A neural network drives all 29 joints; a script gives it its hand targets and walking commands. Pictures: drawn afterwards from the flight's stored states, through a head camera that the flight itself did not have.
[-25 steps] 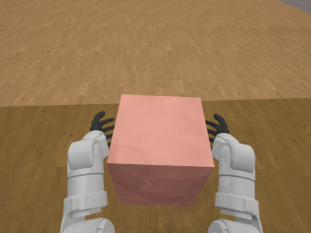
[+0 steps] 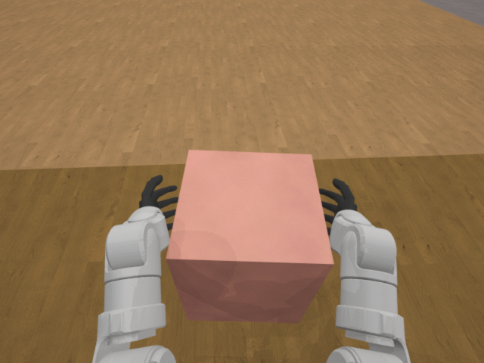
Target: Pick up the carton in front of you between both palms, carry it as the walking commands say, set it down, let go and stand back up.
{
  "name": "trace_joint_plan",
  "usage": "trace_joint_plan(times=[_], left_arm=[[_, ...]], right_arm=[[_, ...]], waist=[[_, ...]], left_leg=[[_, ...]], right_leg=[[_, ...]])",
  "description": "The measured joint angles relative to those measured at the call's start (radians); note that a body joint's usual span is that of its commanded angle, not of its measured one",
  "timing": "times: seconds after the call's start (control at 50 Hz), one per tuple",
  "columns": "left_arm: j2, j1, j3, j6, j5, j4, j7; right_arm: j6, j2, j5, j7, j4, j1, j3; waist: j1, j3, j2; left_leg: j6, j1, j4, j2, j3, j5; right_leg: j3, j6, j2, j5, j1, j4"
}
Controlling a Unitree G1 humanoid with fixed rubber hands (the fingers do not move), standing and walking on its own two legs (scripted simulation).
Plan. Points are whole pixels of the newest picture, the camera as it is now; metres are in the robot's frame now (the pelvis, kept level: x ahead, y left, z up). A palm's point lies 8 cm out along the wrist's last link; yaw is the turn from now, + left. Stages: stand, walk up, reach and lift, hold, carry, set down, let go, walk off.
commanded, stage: carry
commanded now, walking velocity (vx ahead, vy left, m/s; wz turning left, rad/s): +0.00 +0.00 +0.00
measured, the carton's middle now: (246, 241) +0.33 +0.00 +0.04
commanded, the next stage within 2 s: none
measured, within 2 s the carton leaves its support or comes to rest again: neither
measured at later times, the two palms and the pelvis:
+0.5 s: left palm (145, 194) +0.35 +0.17 +0.14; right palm (338, 194) +0.35 -0.15 +0.14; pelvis +0.03 +0.01 +0.00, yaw +0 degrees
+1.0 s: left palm (180, 126) +0.56 +0.14 +0.13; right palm (316, 122) +0.59 -0.16 +0.13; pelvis +0.24 -0.04 +0.01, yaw +1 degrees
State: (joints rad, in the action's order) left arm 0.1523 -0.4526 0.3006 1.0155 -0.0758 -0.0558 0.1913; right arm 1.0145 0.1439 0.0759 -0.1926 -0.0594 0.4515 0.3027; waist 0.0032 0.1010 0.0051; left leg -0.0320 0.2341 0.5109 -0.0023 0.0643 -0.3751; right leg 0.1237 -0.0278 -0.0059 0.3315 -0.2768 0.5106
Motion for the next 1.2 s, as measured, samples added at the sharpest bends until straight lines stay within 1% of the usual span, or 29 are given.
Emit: trace_joint_plan(times=[0.28, 0.3, 0.36, 0.38, 0.42, 0.46, 0.5, 0.58, 0.64, 0.68, 0.72, 0.74, 0.76, 0.78, 0.8, 0.84, 0.86, 0.88, 0.92, 1.0, 1.04, 1.08, 1.12, 1.16, 1.2], left_arm=[[0.001, 0.001, 0.000, 0.000, -0.001, 0.008, -0.002], [0.003, 0.003, -0.002, 0.000, -0.001, 0.012, -0.001], [0.010, 0.012, -0.008, 0.000, -0.001, 0.036, 0.004], [0.011, 0.008, -0.011, 0.001, 0.000, 0.046, 0.008], [0.006, -0.005, -0.020, 0.004, 0.007, 0.066, 0.020], [-0.008, -0.010, -0.030, 0.011, 0.017, 0.089, 0.033], [-0.031, -0.007, -0.033, 0.024, 0.027, 0.104, 0.044], [-0.051, -0.032, -0.014, 0.054, 0.051, 0.094, 0.050], [-0.043, -0.062, 0.011, 0.062, 0.058, 0.084, 0.047], [-0.036, -0.071, 0.020, 0.060, 0.055, 0.092, 0.046], [-0.028, -0.076, 0.022, 0.055, 0.047, 0.099, 0.046], [-0.023, -0.081, 0.020, 0.054, 0.044, 0.100, 0.046], [-0.016, -0.090, 0.015, 0.053, 0.041, 0.097, 0.044], [-0.008, -0.100, 0.006, 0.046, 0.029, 0.089, 0.042], [-0.002, -0.103, -0.006, 0.042, 0.020, 0.083, 0.041], [0.008, -0.088, -0.020, 0.052, 0.016, 0.091, 0.038], [0.009, -0.073, -0.020, 0.061, 0.023, 0.103, 0.032], [0.007, -0.058, -0.020, 0.068, 0.037, 0.118, 0.024], [-0.002, -0.034, -0.019, 0.072, 0.068, 0.150, 0.009], [-0.020, -0.034, -0.030, 0.055, 0.096, 0.190, 0.005], [-0.023, -0.043, -0.038, 0.049, 0.105, 0.205, 0.005], [-0.024, -0.055, -0.046, 0.047, 0.109, 0.219, 0.007], [-0.024, -0.066, -0.053, 0.050, 0.105, 0.225, 0.008], [-0.023, -0.073, -0.056, 0.059, 0.093, 0.223, 0.011], [-0.024, -0.073, -0.049, 0.069, 0.077, 0.219, 0.016]], right_arm=[[0.000, 0.001, 0.002, 0.001, 0.008, 0.000, 0.000], [0.001, 0.002, 0.001, 0.001, 0.012, -0.002, 0.000], [0.007, -0.002, -0.007, -0.004, 0.038, -0.009, -0.005], [0.009, -0.006, -0.012, -0.007, 0.049, -0.007, -0.007], [0.010, -0.017, -0.024, -0.014, 0.069, 0.005, -0.011], [0.011, -0.021, -0.034, -0.023, 0.076, 0.020, -0.018], [0.018, -0.014, -0.033, -0.035, 0.070, 0.038, -0.029], [0.041, -0.010, -0.035, -0.045, 0.068, 0.049, -0.040], [0.054, -0.017, -0.056, -0.038, 0.087, 0.049, -0.043], [0.060, -0.019, -0.065, -0.033, 0.104, 0.054, -0.042], [0.065, -0.023, -0.067, -0.028, 0.121, 0.062, -0.038], [0.068, -0.028, -0.066, -0.027, 0.129, 0.068, -0.033], [0.069, -0.036, -0.065, -0.025, 0.135, 0.073, -0.026], [0.068, -0.048, -0.066, -0.024, 0.139, 0.075, -0.019], [0.063, -0.057, -0.066, -0.022, 0.138, 0.071, -0.014], [0.054, -0.059, -0.059, -0.021, 0.123, 0.061, -0.003], [0.054, -0.048, -0.059, -0.019, 0.115, 0.061, 0.008], [0.056, -0.033, -0.058, -0.017, 0.114, 0.062, 0.019], [0.053, -0.003, -0.052, -0.015, 0.129, 0.061, 0.035], [0.036, 0.018, -0.035, -0.023, 0.195, 0.046, 0.024], [0.034, 0.013, -0.036, -0.027, 0.229, 0.040, 0.014], [0.037, 0.001, -0.041, -0.030, 0.256, 0.041, 0.007], [0.044, -0.013, -0.047, -0.033, 0.267, 0.046, 0.001], [0.054, -0.025, -0.049, -0.035, 0.262, 0.052, -0.003], [0.062, -0.029, -0.046, -0.034, 0.236, 0.068, -0.009]], waist=[[-0.001, -0.008, 0.000], [-0.001, -0.006, 0.002], [-0.003, 0.015, 0.007], [-0.002, 0.020, 0.006], [0.001, 0.022, -0.005], [0.002, 0.029, -0.019], [-0.010, 0.048, -0.018], [-0.043, 0.056, 0.029], [-0.059, 0.035, 0.036], [-0.067, 0.021, 0.033], [-0.064, 0.009, 0.032], [-0.055, 0.002, 0.038], [-0.040, -0.007, 0.042], [-0.022, -0.018, 0.048], [-0.002, -0.029, 0.045], [0.039, -0.046, 0.022], [0.055, -0.055, 0.013], [0.067, -0.063, 0.009], [0.080, -0.079, 0.005], [0.088, -0.096, -0.001], [0.087, -0.093, -0.002], [0.083, -0.086, -0.003], [0.074, -0.073, -0.002], [0.060, -0.056, -0.006], [0.033, -0.046, -0.013]], left_leg=[[0.002, 0.008, 0.001, 0.002, 0.000, 0.009], [-0.001, 0.011, 0.010, 0.003, -0.001, 0.003], [-0.015, 0.034, 0.067, 0.009, -0.008, -0.103], [-0.020, 0.041, 0.079, 0.010, -0.009, -0.119], [-0.026, 0.040, 0.075, 0.010, -0.002, -0.086], [-0.018, 0.019, 0.049, 0.001, 0.009, -0.045], [-0.016, 0.004, 0.034, -0.010, 0.014, -0.060], [-0.023, -0.036, -0.022, 0.001, -0.010, -0.066], [-0.012, -0.094, -0.090, 0.012, -0.022, -0.060], [-0.001, -0.135, -0.121, 0.018, -0.026, -0.069], [0.013, -0.172, -0.128, 0.027, -0.027, -0.095], [0.022, -0.183, -0.108, 0.037, -0.028, -0.121], [0.026, -0.182, -0.052, 0.050, -0.025, -0.157], [0.026, -0.156, 0.055, 0.069, -0.022, -0.191], [0.024, -0.102, 0.210, 0.073, -0.035, -0.178], [0.009, 0.044, 0.544, 0.039, -0.069, -0.144], [0.000, 0.117, 0.672, 0.026, -0.071, -0.125], [-0.007, 0.186, 0.756, 0.020, -0.066, -0.099], [-0.018, 0.304, 0.812, 0.026, -0.049, -0.050], [-0.017, 0.470, 0.734, 0.052, -0.024, 0.028], [-0.012, 0.520, 0.658, 0.065, -0.015, 0.061], [-0.009, 0.542, 0.548, 0.071, -0.006, 0.094], [-0.013, 0.535, 0.416, 0.068, 0.011, 0.131], [-0.024, 0.498, 0.280, 0.051, 0.041, 0.153], [-0.038, 0.422, 0.154, 0.017, 0.084, 0.160]], right_leg=[[0.002, -0.003, 0.000, -0.009, -0.007, -0.001], [0.003, -0.005, 0.001, -0.004, -0.007, 0.004], [0.003, -0.017, 0.009, 0.057, -0.016, 0.028], [0.004, -0.019, 0.011, 0.061, -0.018, 0.030], [0.004, -0.017, 0.005, 0.049, -0.021, 0.039], [-0.003, -0.013, -0.008, 0.081, -0.025, 0.067], [-0.014, -0.015, -0.015, 0.162, -0.041, 0.126], [-0.021, -0.011, 0.006, 0.228, -0.147, 0.323], [-0.015, 0.001, 0.006, 0.195, -0.236, 0.376], [-0.005, 0.006, 0.001, 0.138, -0.277, 0.346], [0.009, 0.002, 0.001, 0.084, -0.289, 0.271], [0.023, -0.004, 0.008, 0.053, -0.276, 0.215], [0.042, -0.017, 0.018, 0.023, -0.247, 0.154], [0.055, -0.035, 0.029, -0.029, -0.227, 0.148], [0.063, -0.049, 0.034, -0.025, -0.219, 0.174], [0.058, -0.064, 0.039, 0.021, -0.191, 0.186], [0.050, -0.067, 0.043, 0.035, -0.171, 0.170], [0.044, -0.066, 0.046, 0.038, -0.148, 0.146], [0.036, -0.063, 0.050, 0.036, -0.101, 0.093], [0.022, -0.064, 0.049, 0.056, -0.010, 0.012], [0.012, -0.059, 0.048, 0.071, 0.035, -0.024], [0.000, -0.050, 0.044, 0.087, 0.083, -0.060], [-0.012, -0.037, 0.039, 0.109, 0.133, -0.094], [-0.021, -0.023, 0.028, 0.140, 0.182, -0.113], [-0.019, -0.012, 0.006, 0.189, 0.213, -0.063]])
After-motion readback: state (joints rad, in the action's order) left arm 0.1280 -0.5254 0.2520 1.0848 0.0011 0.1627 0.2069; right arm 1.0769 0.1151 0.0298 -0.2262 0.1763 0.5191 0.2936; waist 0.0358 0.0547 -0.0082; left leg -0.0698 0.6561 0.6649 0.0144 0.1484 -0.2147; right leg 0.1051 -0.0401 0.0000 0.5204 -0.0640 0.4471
